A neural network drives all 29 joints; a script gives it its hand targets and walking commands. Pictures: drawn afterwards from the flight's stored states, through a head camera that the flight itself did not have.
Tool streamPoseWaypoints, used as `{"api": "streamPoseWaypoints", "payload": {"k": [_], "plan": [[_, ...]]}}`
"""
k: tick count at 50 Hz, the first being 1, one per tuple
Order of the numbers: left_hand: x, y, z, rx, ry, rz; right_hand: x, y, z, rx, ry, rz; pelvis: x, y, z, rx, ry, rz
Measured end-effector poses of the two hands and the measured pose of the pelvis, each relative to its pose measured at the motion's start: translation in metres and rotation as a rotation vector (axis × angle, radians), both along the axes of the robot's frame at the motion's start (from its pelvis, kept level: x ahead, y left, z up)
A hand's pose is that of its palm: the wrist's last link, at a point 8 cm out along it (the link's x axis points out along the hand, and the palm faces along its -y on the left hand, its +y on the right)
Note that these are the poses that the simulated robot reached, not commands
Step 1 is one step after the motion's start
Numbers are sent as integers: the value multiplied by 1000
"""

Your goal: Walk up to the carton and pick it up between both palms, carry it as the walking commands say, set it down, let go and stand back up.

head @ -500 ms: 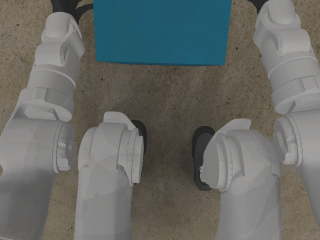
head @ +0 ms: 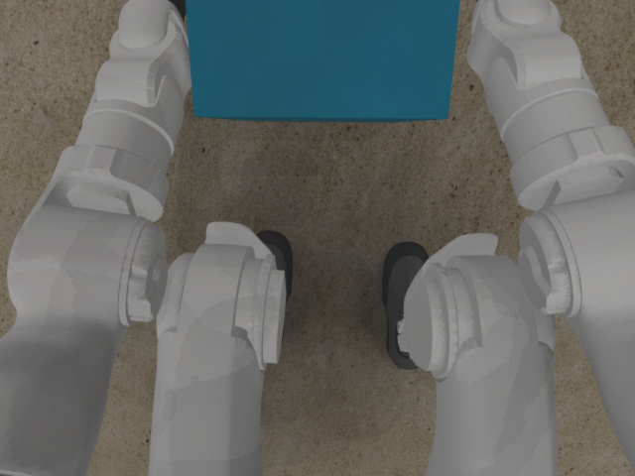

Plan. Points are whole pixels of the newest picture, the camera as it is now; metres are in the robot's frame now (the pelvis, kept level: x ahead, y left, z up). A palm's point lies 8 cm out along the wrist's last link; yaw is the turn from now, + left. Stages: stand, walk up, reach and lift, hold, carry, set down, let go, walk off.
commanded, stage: reach and lift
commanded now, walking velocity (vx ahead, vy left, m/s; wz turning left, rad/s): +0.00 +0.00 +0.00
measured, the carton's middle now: (323, 12) +0.53 +0.04 -0.24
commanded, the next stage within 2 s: none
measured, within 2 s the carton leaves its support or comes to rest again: leaves its support in 0.68 s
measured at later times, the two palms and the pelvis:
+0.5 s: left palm out of the picture +0.53 +0.18 -0.18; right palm out of the picture +0.55 -0.11 -0.18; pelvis +0.00 +0.00 -0.02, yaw +0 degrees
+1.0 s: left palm out of the picture +0.52 +0.17 -0.14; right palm out of the picture +0.54 -0.12 -0.13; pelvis -0.02 +0.00 +0.01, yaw +0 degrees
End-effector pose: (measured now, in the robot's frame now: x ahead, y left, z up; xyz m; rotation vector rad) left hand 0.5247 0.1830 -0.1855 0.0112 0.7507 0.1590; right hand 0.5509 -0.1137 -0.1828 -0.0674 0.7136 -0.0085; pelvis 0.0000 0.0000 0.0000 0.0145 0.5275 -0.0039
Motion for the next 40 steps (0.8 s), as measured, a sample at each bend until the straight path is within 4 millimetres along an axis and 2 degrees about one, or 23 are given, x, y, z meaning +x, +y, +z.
{"api": "streamPoseWaypoints", "payload": {"k": [12,22,32,40], "plan": [[0,-1,0,-4,15,0,-1,2,1,-1,19,-40,0,1,-10,2,-32,2],[2,-1,1,-4,41,2,2,1,2,3,48,6,3,-3,-19,10,-60,1],[-3,-5,4,-4,39,8,-1,0,9,-58,64,5,4,-5,-12,14,-58,-3],[-14,-13,15,-15,40,13,-14,-6,21,-51,63,-37,-3,-3,-3,7,-68,-4]]}}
